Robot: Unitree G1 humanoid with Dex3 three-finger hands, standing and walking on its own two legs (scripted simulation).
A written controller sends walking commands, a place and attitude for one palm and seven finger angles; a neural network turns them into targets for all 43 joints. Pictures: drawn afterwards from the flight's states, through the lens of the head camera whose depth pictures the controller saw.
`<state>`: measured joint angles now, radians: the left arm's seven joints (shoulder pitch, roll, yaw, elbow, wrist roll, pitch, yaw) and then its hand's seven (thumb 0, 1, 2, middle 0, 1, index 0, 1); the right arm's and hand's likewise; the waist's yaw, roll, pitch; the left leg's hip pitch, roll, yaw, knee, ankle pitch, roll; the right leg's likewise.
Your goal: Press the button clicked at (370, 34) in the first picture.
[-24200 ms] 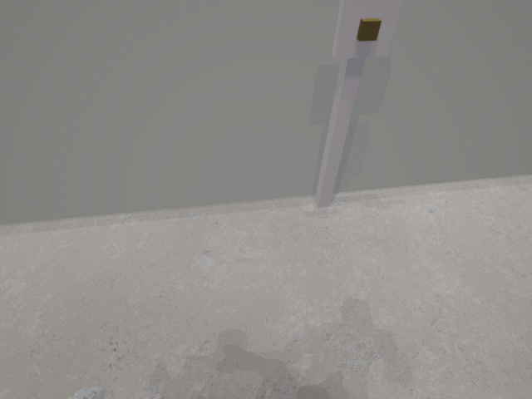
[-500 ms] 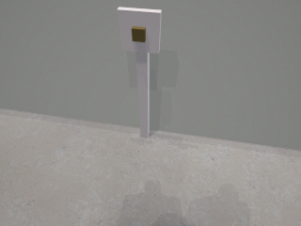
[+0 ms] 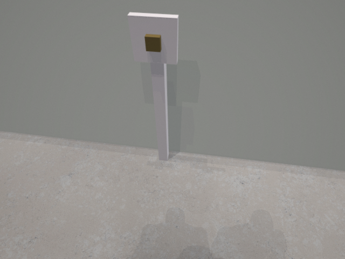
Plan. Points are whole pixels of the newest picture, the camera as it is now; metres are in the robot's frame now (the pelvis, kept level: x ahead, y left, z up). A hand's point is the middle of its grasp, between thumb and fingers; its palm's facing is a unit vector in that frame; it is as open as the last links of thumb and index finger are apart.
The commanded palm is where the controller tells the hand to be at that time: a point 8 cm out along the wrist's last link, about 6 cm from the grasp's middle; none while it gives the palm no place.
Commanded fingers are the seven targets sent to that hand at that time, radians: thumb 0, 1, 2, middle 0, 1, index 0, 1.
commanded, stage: stand and wait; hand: left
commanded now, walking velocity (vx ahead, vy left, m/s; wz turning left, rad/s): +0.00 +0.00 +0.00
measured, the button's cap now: (153, 42) +0.82 +0.12 +0.10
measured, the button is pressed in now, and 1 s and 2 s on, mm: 0 0 0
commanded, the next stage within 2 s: none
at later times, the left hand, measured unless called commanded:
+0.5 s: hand out of the picture +0.03 +0.18 -0.17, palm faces +0.01 -0.98 -0.21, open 7.4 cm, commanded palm none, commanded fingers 0.00 0.90 0.90 -0.20 -0.30 -0.20 -0.30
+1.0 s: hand out of the picture +0.05 +0.18 -0.17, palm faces +0.00 -0.97 -0.24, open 7.4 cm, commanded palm none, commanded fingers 0.00 0.90 0.90 -0.20 -0.30 -0.20 -0.30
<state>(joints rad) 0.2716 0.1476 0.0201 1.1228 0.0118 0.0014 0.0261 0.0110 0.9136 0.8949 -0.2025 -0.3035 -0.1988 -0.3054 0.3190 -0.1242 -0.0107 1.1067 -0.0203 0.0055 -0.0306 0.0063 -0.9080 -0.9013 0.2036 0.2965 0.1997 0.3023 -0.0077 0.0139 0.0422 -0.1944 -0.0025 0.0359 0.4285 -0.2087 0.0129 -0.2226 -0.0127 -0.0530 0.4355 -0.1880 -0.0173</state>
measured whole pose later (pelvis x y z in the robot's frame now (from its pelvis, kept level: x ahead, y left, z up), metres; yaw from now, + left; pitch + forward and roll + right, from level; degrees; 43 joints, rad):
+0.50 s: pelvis +0.01 -0.01 +0.00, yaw +0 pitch -2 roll +0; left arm 0.23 0.17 0.01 1.14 0.01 0.00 0.02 0.01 0.91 0.89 -0.20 -0.30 -0.20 -0.30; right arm 0.25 -0.16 -0.01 1.13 -0.02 0.01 -0.03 0.00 -0.90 -0.90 0.20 0.30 0.20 0.30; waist -0.01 0.01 0.06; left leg -0.16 0.01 0.04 0.39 -0.21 0.00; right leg -0.18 0.00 -0.05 0.39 -0.18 -0.03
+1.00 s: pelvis +0.02 -0.01 +0.00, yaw -1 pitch -1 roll +0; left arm 0.20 0.19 0.01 1.15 0.01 -0.01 0.02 0.01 0.91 0.89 -0.20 -0.30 -0.20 -0.30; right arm 0.23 -0.19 -0.01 1.14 -0.02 0.00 -0.03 0.00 -0.90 -0.90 0.20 0.30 0.20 0.30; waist -0.01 0.02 0.06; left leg -0.12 0.02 0.04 0.36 -0.21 0.00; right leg -0.16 0.01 -0.05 0.37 -0.19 -0.03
